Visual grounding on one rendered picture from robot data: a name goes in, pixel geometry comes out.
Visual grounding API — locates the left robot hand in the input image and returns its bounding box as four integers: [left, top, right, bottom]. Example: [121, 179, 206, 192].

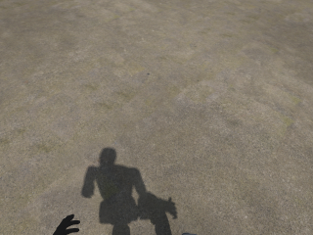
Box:
[53, 214, 80, 235]

